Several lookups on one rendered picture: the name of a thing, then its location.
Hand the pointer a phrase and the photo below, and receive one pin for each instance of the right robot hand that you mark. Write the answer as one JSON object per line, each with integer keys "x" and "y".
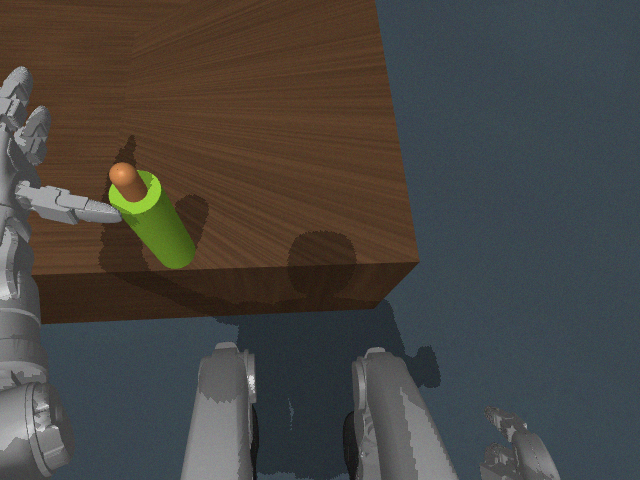
{"x": 529, "y": 458}

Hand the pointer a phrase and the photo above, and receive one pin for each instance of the left robot arm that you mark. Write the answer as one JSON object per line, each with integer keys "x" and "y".
{"x": 36, "y": 435}

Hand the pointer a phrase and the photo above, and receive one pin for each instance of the bottle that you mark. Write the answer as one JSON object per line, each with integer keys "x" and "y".
{"x": 146, "y": 208}

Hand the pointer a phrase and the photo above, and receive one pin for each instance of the left robot hand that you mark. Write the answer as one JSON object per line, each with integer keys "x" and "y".
{"x": 19, "y": 154}

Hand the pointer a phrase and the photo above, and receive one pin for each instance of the right robot foot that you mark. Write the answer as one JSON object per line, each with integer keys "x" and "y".
{"x": 350, "y": 446}

